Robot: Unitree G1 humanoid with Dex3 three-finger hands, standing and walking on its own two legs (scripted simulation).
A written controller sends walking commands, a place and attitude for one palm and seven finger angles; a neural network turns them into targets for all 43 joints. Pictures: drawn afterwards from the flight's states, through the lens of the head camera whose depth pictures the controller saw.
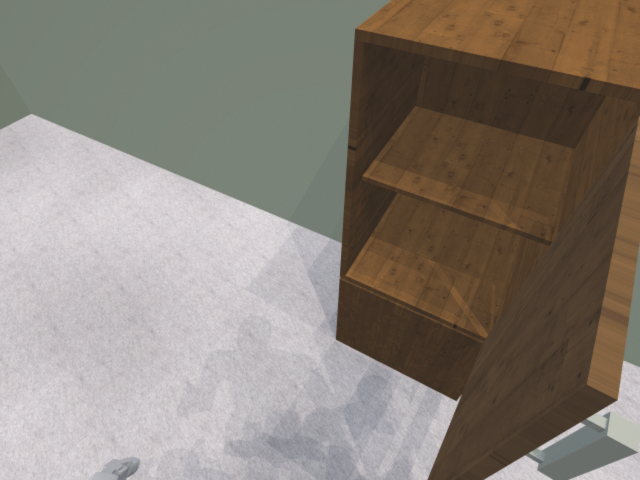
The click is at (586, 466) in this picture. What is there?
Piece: cupboard door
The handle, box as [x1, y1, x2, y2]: [526, 411, 639, 479]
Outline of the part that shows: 639,426 610,411 602,416 595,413 580,422 585,424 585,426 541,451 536,448 526,455 539,463 537,469 553,479 568,479 637,452 639,440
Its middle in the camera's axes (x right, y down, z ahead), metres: +0.24 +0.20 +0.38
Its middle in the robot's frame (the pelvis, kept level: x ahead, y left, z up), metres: +0.17 -0.22 +0.06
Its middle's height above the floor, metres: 0.83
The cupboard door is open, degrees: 86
